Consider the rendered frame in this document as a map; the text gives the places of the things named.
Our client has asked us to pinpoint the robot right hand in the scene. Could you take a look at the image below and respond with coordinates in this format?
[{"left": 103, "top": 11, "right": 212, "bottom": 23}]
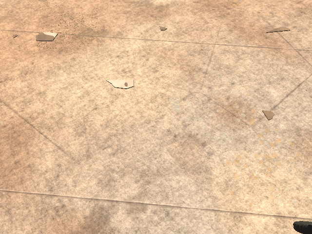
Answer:
[{"left": 293, "top": 220, "right": 312, "bottom": 234}]

